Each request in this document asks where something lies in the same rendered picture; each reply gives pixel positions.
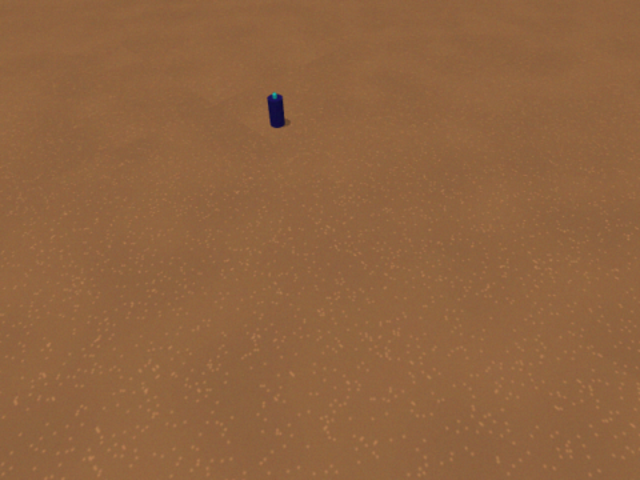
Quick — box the bottle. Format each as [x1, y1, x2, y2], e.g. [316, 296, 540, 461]
[267, 93, 285, 128]

